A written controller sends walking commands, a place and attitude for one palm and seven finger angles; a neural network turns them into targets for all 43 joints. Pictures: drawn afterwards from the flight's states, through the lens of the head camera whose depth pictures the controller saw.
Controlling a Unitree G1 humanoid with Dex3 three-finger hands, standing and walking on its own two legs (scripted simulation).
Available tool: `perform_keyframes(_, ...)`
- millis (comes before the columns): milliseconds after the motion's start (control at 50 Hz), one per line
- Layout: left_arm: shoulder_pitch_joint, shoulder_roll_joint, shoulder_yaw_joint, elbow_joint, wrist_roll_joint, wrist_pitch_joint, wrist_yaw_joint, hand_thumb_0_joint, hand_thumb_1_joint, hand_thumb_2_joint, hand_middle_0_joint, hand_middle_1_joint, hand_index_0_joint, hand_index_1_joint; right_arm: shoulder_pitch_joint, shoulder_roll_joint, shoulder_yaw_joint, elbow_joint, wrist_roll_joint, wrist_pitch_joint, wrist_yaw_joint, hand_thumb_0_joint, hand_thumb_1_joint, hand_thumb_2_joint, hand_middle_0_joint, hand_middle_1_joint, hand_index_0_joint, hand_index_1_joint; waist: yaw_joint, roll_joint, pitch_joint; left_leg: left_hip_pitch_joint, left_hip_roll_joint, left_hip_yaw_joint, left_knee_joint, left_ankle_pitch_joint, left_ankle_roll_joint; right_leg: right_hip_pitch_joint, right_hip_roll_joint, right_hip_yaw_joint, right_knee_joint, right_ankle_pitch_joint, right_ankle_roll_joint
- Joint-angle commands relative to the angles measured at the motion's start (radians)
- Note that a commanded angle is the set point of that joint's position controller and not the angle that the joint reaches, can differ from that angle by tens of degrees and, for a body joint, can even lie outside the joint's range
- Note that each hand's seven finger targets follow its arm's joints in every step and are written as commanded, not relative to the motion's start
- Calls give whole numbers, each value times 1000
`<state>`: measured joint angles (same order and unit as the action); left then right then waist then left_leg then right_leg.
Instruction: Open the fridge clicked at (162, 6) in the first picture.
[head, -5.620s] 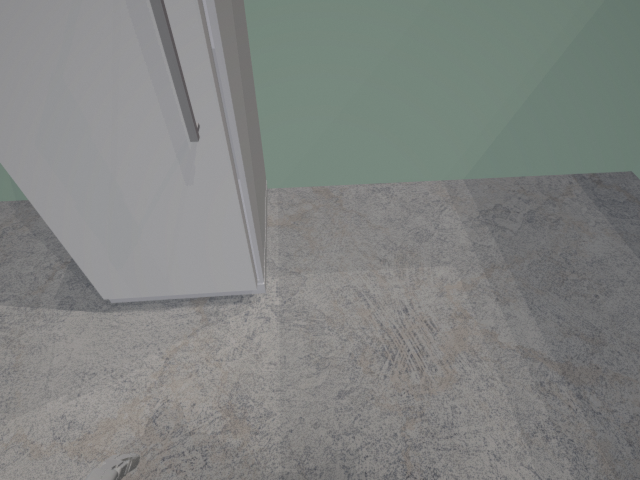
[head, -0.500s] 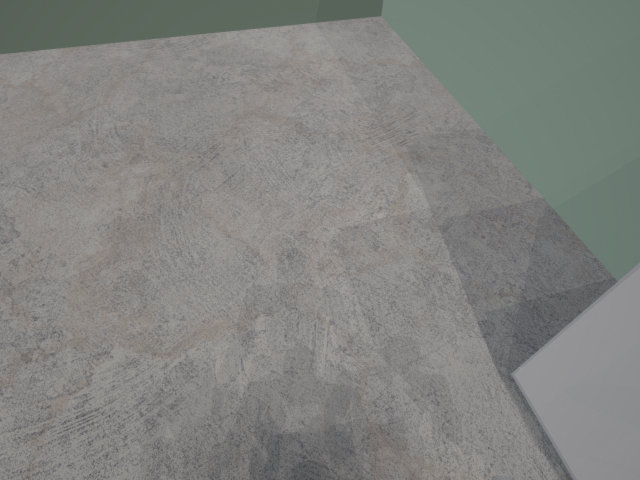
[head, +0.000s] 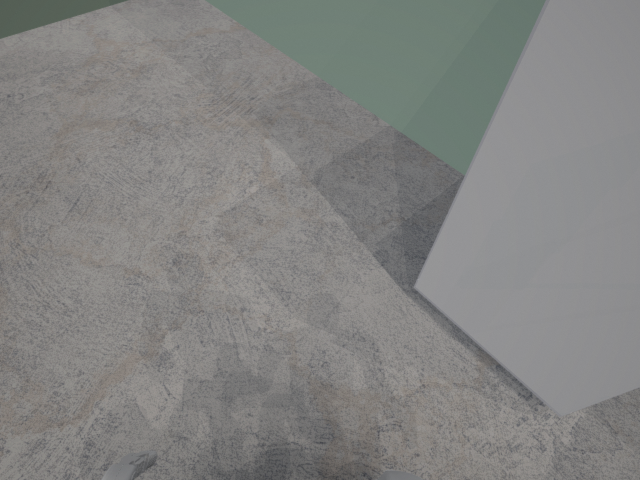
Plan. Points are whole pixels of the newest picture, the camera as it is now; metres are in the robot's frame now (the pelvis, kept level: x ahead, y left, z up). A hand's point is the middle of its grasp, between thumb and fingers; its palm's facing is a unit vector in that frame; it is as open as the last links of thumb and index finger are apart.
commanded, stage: turn to face it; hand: right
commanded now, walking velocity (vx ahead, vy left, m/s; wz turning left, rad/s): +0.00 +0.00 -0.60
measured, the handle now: out of the picture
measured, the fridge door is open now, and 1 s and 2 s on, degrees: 0 0 0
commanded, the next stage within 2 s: take the last steps up to it in 1.38 s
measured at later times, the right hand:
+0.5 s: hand out of the picture +0.11 -0.24 -0.14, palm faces +0.26 +0.93 -0.26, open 7.4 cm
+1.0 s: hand out of the picture -0.09 -0.21 -0.19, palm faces +0.59 +0.77 -0.24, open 7.4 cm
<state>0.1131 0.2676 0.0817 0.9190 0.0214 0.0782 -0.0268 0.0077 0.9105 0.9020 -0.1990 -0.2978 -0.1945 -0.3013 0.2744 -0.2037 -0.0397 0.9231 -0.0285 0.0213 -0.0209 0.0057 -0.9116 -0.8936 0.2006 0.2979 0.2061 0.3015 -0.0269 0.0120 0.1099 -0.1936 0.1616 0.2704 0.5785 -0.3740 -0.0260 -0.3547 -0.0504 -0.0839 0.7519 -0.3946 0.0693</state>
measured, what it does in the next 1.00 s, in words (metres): steps on the spot, turning right: right foot, then left foot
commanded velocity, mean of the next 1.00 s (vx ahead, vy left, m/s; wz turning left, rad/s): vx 0.00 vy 0.00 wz -0.57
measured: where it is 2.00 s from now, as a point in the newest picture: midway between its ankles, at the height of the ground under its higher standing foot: outside the picture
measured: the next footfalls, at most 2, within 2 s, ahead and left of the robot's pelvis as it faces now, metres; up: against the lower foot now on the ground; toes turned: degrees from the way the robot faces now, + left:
right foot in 0.04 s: +0.03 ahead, -0.13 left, +0.00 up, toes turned -8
left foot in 0.54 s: +0.10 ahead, +0.11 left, +0.00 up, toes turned -16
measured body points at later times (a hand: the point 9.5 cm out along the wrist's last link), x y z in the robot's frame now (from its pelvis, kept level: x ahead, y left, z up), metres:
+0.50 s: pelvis +0.02 -0.01 +0.00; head +0.07 -0.01 +0.45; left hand +0.14 +0.23 -0.14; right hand +0.10 -0.29 -0.12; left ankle +0.06 +0.13 -0.71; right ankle -0.01 -0.12 -0.73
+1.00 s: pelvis +0.00 -0.02 -0.01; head +0.02 -0.06 +0.43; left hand +0.24 +0.15 -0.14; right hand -0.12 -0.26 -0.17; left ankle +0.07 +0.12 -0.73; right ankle -0.04 -0.11 -0.74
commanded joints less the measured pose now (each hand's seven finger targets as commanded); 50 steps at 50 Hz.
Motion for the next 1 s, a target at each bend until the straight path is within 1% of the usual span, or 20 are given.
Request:
perform_keyframes(0, 127, 140, 23, -65, 2, -57, 3, 0, 900, 900, -200, -300, -200, -300, 6, -217, -67, -68, 16, -14, -2, 0, -900, -900, 200, 300, 200, 300, 78, 50, -257, -19, 153, -69, 233, 561, 18, 324, -30, 32, -352, 362, -66)
perform_keyframes(20, 200, 263, 55, -59, 2, -67, 11, 0, 900, 900, -200, -300, -200, -300, -18, -145, -51, -114, 24, -15, 9, 0, -900, -900, 200, 300, 200, 300, 121, -287, -294, -363, -6, -65, 468, -136, -67, 524, -322, 411, -342, 824, -201)
perform_keyframes(40, 247, 289, 58, -30, -14, -57, 16, 0, 900, 900, -200, -300, -200, -300, -70, -137, -41, -137, 15, -2, 2, 0, -900, -900, 200, 300, 200, 300, 130, -279, -309, -416, -25, -180, 567, -308, -67, 500, -394, 426, -324, 1055, -288)
perform_keyframes(60, 221, 252, 48, -27, -11, -55, 24, 0, 900, 900, -200, -300, -200, -300, -97, -148, -42, -133, 11, 9, -3, 0, -900, -900, 200, 300, 200, 300, 121, -205, -264, -415, -1, -217, 606, -253, -60, 443, -361, 356, -333, 942, -287)
perform_keyframes(100, 109, 193, 33, -62, -2, -61, 38, 0, 900, 900, -200, -300, -200, -300, -120, -148, -53, -110, 13, 8, 1, 0, -900, -900, 200, 300, 200, 300, 88, -224, -170, -411, -8, -254, 626, -137, -69, 309, -259, 315, -351, 810, -252)
perform_keyframes(160, 40, 166, 19, -87, -3, -69, 38, 0, 900, 900, -200, -300, -200, -300, -70, -147, -56, -84, 12, 7, 12, 0, -900, -900, 200, 300, 200, 300, 44, -160, -167, -356, -37, -248, 582, -43, -76, 269, -183, 257, -361, 759, -217)
perform_keyframes(360, 110, 170, 37, -74, 5, -61, 32, 0, 900, 900, -200, -300, -200, -300, -193, -129, -45, -148, 17, 3, 3, 0, -900, -900, 200, 300, 200, 300, 74, -176, -154, -301, -96, -269, 321, -61, -85, 251, -159, 405, -354, 682, -246)
perform_keyframes(460, 80, 165, 43, -82, 0, -57, 32, 0, 900, 900, -200, -300, -200, -300, -122, -132, -41, -145, 28, -16, -4, 0, -900, -900, 200, 300, 200, 300, 34, -181, -195, -61, -145, -254, -14, 70, -62, 165, -114, 453, -254, 741, -204)
perform_keyframes(480, 70, 152, 41, -88, -4, -57, 29, 0, 900, 900, -200, -300, -200, -300, -71, -145, -46, -135, 27, -26, -6, 0, -900, -900, 200, 300, 200, 300, 4, -132, -214, 56, -121, -258, -164, 198, -59, 100, -74, 426, -205, 617, -161)
perform_keyframes(500, 95, 96, 34, -91, -15, -59, 23, 0, 900, 900, -200, -300, -200, -300, -35, -214, -58, -127, 16, -38, -13, 0, -900, -900, 200, 300, 200, 300, -7, 33, -248, 256, 48, -396, -249, 294, -17, -79, 2, 349, -83, 333, -93)
perform_keyframes(520, 106, 40, 23, -119, -13, -59, 22, 0, 900, 900, -200, -300, -200, -300, -13, -297, -72, -127, 4, -40, -20, 0, -900, -900, 200, 300, 200, 300, -17, 298, -254, 319, 317, -645, -251, 520, 101, -259, 147, 162, 149, -194, -16)
perform_keyframes(540, 95, 94, 36, -116, -4, -49, 26, 0, 900, 900, -200, -300, -200, -300, -8, -287, -67, -131, 11, -33, -21, 0, -900, -900, 200, 300, 200, 300, -17, 210, -235, 178, 361, -607, -241, 532, 175, -223, 97, 189, 336, -238, -26)
perform_keyframes(600, 128, 80, 37, -57, 4, -23, 9, 0, 900, 900, -200, -300, -200, -300, -154, -182, -43, -156, 15, -31, -18, 0, -900, -900, 200, 300, 200, 300, 56, 166, -117, 59, 191, -389, -242, 434, 129, -229, 41, 157, 510, -50, -6)
perform_keyframes(660, 123, 63, 30, -45, 0, -17, -3, 0, 900, 900, -200, -300, -200, -300, -122, -157, -35, -141, 13, -38, -15, 0, -900, -900, 200, 300, 200, 300, 54, 175, -95, 66, 148, -251, -227, 528, 103, -230, 27, 115, 492, 28, 12)
perform_keyframes(760, 42, 55, 20, -60, -2, -8, -7, 0, 900, 900, -200, -300, -200, -300, -50, -187, -44, -110, 4, -30, -16, 0, -900, -900, 200, 300, 200, 300, 15, 197, -65, 63, 183, -201, -241, 463, 121, -193, 5, 59, 345, -1, 21)
perform_keyframes(860, -2, 35, 1, -80, -8, -27, -9, 0, 900, 900, -200, -300, -200, -300, -20, -226, -60, -86, -3, -19, -13, 0, -900, -900, 200, 300, 200, 300, -9, 223, -103, 95, 214, -160, -163, 536, 132, -80, 9, -13, 64, -39, -3)
perform_keyframes(920, 66, 52, 3, -70, -5, -43, -2, 0, 900, 900, -200, -300, -200, -300, -21, -237, -69, -76, 2, -11, -8, 0, -900, -900, 200, 300, 200, 300, 24, 171, -155, 59, 206, -109, -43, 519, 83, 80, 29, -46, -157, 89, -25)
perform_keyframes(940, 131, 89, 12, -53, -4, -52, -3, 0, 900, 900, -200, -300, -200, -300, -29, -227, -66, -78, 12, -6, -5, 0, -900, -900, 200, 300, 200, 300, 65, 79, -191, -22, 182, -80, 86, 447, 40, 222, 12, -14, -296, 233, -39)
perform_keyframes(960, 195, 199, 36, -47, 2, -63, 1, 0, 900, 900, -200, -300, -200, -300, -17, -163, -57, -103, 20, 0, 1, 0, -900, -900, 200, 300, 200, 300, 96, -219, -235, -241, 54, -46, 320, 83, -34, 378, -199, 288, -365, 490, -123)
perform_keyframes(980, 250, 273, 49, -37, -5, -62, 13, 0, 900, 900, -200, -300, -200, -300, -71, -107, -33, -144, 19, 5, -1, 0, -900, -900, 200, 300, 200, 300, 120, -370, -233, -383, -35, -126, 487, -337, -72, 376, -371, 484, -397, 850, -241)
